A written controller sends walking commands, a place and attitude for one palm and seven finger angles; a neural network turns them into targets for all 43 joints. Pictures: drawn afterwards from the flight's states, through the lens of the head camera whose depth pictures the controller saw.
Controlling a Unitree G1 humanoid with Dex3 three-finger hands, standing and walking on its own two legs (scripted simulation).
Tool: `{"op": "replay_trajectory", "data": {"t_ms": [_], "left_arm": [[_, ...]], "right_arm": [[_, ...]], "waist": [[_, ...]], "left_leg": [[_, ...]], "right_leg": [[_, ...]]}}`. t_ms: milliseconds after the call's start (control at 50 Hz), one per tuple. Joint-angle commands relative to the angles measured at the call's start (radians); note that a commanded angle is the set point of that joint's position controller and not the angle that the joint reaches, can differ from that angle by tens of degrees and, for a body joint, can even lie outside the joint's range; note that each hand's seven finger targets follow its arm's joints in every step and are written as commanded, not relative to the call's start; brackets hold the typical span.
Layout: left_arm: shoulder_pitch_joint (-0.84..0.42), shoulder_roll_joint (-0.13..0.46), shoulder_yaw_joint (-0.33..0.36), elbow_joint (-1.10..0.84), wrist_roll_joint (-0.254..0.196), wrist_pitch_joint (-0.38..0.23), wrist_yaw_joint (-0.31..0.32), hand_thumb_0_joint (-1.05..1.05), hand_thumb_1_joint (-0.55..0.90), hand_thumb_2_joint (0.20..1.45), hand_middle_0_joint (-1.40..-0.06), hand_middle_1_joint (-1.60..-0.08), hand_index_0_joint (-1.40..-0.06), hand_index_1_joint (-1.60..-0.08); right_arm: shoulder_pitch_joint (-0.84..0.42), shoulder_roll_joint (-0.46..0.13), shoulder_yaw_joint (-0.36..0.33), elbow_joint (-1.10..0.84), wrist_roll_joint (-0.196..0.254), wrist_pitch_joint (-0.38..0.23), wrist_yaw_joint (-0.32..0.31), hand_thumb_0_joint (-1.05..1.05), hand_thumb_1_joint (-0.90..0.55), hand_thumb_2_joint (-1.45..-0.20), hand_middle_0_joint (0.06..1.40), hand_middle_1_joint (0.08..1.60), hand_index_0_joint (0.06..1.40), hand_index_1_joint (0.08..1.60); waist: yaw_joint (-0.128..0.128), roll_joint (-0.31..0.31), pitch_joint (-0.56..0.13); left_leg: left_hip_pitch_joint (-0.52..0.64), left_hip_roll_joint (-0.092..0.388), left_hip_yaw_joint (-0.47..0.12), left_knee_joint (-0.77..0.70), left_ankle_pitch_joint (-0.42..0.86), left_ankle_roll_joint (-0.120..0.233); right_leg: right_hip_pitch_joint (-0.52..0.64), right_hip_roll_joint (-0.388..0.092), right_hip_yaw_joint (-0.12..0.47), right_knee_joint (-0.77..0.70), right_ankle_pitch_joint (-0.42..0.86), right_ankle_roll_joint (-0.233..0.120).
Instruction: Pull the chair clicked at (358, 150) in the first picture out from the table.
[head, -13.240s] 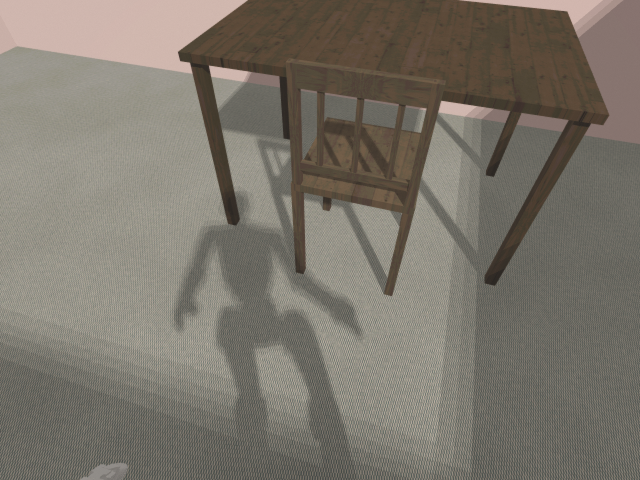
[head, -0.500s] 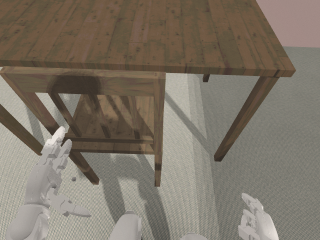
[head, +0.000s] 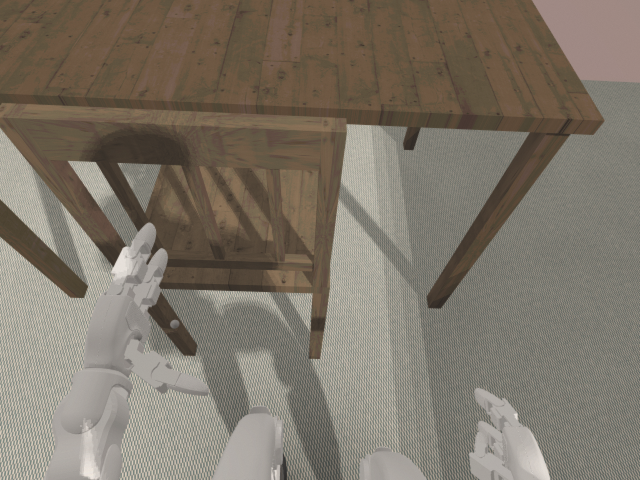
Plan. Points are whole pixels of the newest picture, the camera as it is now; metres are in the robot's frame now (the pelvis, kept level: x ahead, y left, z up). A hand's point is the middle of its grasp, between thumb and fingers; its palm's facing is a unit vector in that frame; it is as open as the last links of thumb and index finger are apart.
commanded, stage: aim the fingers beside a spindle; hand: left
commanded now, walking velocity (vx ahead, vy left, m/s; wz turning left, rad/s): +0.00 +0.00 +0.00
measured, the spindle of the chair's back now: (206, 215) +0.47 +0.19 +0.00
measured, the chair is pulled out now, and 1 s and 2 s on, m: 0.00 0.00 0.00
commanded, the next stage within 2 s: none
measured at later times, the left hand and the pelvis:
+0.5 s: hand (203, 302) +0.32 +0.16 +0.02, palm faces +0.00 -1.00 -0.05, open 16.9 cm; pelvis +0.00 +0.00 -0.01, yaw +0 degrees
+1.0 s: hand (208, 305) +0.32 +0.16 +0.01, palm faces +0.00 -1.00 -0.04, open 16.9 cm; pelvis +0.01 -0.01 -0.02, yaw -1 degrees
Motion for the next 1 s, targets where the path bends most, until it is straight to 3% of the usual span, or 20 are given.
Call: {"op": "replay_trajectory", "data": {"t_ms": [0,40,80,180,200,240,300,500,540,620,700,760,820,900,940,980], "left_arm": [[-0.132,0.125,0.052,-0.217,-0.004,-0.061,0.03,0.0,-0.5,0.3,-0.06,-0.08,-0.06,-0.08],[-0.113,0.132,0.063,-0.222,0.003,-0.058,0.049,0.0,-0.5,0.3,-0.06,-0.08,-0.06,-0.08],[-0.105,0.097,0.026,-0.222,0.016,-0.058,0.061,0.0,-0.5,0.3,-0.06,-0.08,-0.06,-0.08],[-0.191,0.085,0.001,-0.179,0.044,-0.066,0.094,0.0,-0.5,0.3,-0.06,-0.08,-0.06,-0.08],[-0.226,0.068,-0.026,-0.176,0.051,-0.07,0.095,0.0,-0.5,0.3,-0.06,-0.08,-0.06,-0.08],[-0.251,0.093,-0.003,-0.19,0.058,-0.079,0.106,0.0,-0.5,0.3,-0.06,-0.08,-0.06,-0.08],[-0.28,0.079,-0.023,-0.22,0.062,-0.088,0.116,0.0,-0.5,0.3,-0.06,-0.08,-0.06,-0.08],[-0.293,0.097,0.023,-0.07,0.056,-0.055,0.111,0.0,-0.5,0.3,-0.06,-0.08,-0.06,-0.08],[-0.316,0.099,0.017,-0.083,0.054,-0.065,0.104,0.0,-0.5,0.3,-0.06,-0.08,-0.06,-0.08],[-0.267,0.124,0.042,-0.159,0.035,-0.089,0.094,0.0,-0.5,0.3,-0.06,-0.08,-0.06,-0.08],[-0.235,0.121,0.043,-0.141,0.03,-0.091,0.085,0.0,-0.5,0.3,-0.06,-0.08,-0.06,-0.08],[-0.292,0.104,0.023,-0.085,0.029,-0.085,0.073,0.0,-0.5,0.3,-0.06,-0.08,-0.06,-0.08],[-0.279,0.088,0.009,-0.076,0.025,-0.087,0.058,0.0,-0.5,0.3,-0.06,-0.08,-0.06,-0.08],[-0.316,0.124,0.035,-0.127,0.021,-0.103,0.058,0.0,-0.5,0.3,-0.06,-0.08,-0.06,-0.08],[-0.287,0.175,0.089,-0.15,0.018,-0.11,0.068,0.0,-0.5,0.3,-0.06,-0.08,-0.06,-0.08],[-0.251,0.169,0.095,-0.174,0.016,-0.114,0.073,0.0,-0.5,0.3,-0.06,-0.08,-0.06,-0.08]], "right_arm": [[-0.024,-0.151,-0.063,-0.144,0.003,-0.044,-0.01,0.0,-0.9,-0.9,0.2,0.3,0.2,0.3],[-0.021,-0.15,-0.063,-0.149,-0.002,-0.037,-0.004,0.0,-0.9,-0.9,0.2,0.3,0.2,0.3],[-0.026,-0.146,-0.063,-0.159,-0.002,-0.027,0.004,0.0,-0.9,-0.9,0.2,0.3,0.2,0.3],[-0.019,-0.15,-0.062,-0.152,-0.005,-0.006,0.007,0.0,-0.9,-0.9,0.2,0.3,0.2,0.3],[-0.024,-0.15,-0.06,-0.151,-0.005,-0.004,0.007,0.0,-0.9,-0.9,0.2,0.3,0.2,0.3],[-0.016,-0.153,-0.064,-0.147,-0.009,-0.001,0.005,0.0,-0.9,-0.9,0.2,0.3,0.2,0.3],[-0.016,-0.151,-0.064,-0.149,-0.012,0.003,0.01,0.0,-0.9,-0.9,0.2,0.3,0.2,0.3],[-0.008,-0.148,-0.061,-0.142,-0.012,0.047,0.015,0.0,-0.9,-0.9,0.2,0.3,0.2,0.3],[-0.006,-0.148,-0.062,-0.141,-0.012,0.049,0.014,0.0,-0.9,-0.9,0.2,0.3,0.2,0.3],[-0.005,-0.145,-0.066,-0.149,-0.01,0.049,0.015,0.0,-0.9,-0.9,0.2,0.3,0.2,0.3],[0.001,-0.142,-0.066,-0.139,-0.008,0.052,0.013,0.0,-0.9,-0.9,0.2,0.3,0.2,0.3],[0.0,-0.143,-0.064,-0.121,-0.005,0.053,0.009,0.0,-0.9,-0.9,0.2,0.3,0.2,0.3],[-0.003,-0.146,-0.068,-0.126,-0.003,0.05,0.007,0.0,-0.9,-0.9,0.2,0.3,0.2,0.3],[-0.004,-0.146,-0.07,-0.126,-0.006,0.042,0.004,0.0,-0.9,-0.9,0.2,0.3,0.2,0.3],[-0.002,-0.149,-0.071,-0.127,-0.008,0.041,0.002,0.0,-0.9,-0.9,0.2,0.3,0.2,0.3],[-0.007,-0.14,-0.07,-0.134,-0.008,0.042,0.006,0.0,-0.9,-0.9,0.2,0.3,0.2,0.3]], "waist": [[-0.001,0.052,-0.292],[0.009,0.051,-0.307],[0.005,0.053,-0.295],[-0.021,0.015,-0.25],[-0.029,0.04,-0.242],[-0.023,0.043,-0.278],[-0.02,0.078,-0.336],[-0.012,0.001,-0.331],[-0.015,0.014,-0.34],[0.003,0.04,-0.399],[-0.007,0.014,-0.369],[-0.032,-0.009,-0.3],[-0.027,-0.003,-0.312],[-0.015,0.03,-0.372],[0.001,0.027,-0.401],[0.012,0.047,-0.417]], "left_leg": [[0.452,-0.01,-0.08,-0.17,0.091,-0.004],[0.452,-0.01,-0.087,-0.17,0.104,-0.005],[0.458,-0.008,-0.09,-0.175,0.1,-0.009],[0.409,-0.007,-0.103,-0.164,0.027,-0.007],[0.412,-0.006,-0.11,-0.165,-0.001,-0.01],[0.425,-0.004,-0.114,-0.154,0.019,-0.011],[0.479,-0.002,-0.123,-0.15,0.052,-0.015],[0.376,-0.016,-0.072,-0.097,0.113,-0.007],[0.372,-0.016,-0.068,-0.084,0.127,-0.004],[0.427,-0.017,-0.059,-0.087,0.2,-0.005],[0.393,-0.019,-0.051,-0.078,0.209,0.0],[0.332,-0.02,-0.048,-0.065,0.147,0.003],[0.332,-0.023,-0.045,-0.064,0.139,0.004],[0.368,-0.022,-0.044,-0.058,0.172,0.003],[0.371,-0.023,-0.04,-0.052,0.205,0.005],[0.394,-0.025,-0.035,-0.061,0.234,0.003]], "right_leg": [[-0.09,0.006,0.023,-0.202,0.196,-0.016],[-0.083,0.008,0.019,-0.191,0.203,-0.019],[-0.101,0.008,0.014,-0.185,0.199,-0.018],[-0.149,0.01,0.013,-0.173,0.156,-0.016],[-0.176,0.009,0.012,-0.165,0.138,-0.017],[-0.174,0.01,0.014,-0.155,0.149,-0.02],[-0.183,0.007,0.013,-0.146,0.169,-0.021],[-0.134,0.013,0.03,-0.15,0.229,-0.02],[-0.136,0.014,0.034,-0.142,0.244,-0.02],[-0.085,0.013,0.04,-0.145,0.316,-0.021],[-0.071,0.013,0.045,-0.145,0.349,-0.016],[-0.109,0.012,0.05,-0.152,0.301,-0.011],[-0.108,0.01,0.053,-0.152,0.295,-0.013],[-0.092,0.008,0.059,-0.144,0.321,-0.015],[-0.06,0.011,0.065,-0.138,0.36,-0.016],[-0.038,0.009,0.065,-0.136,0.394,-0.015]]}}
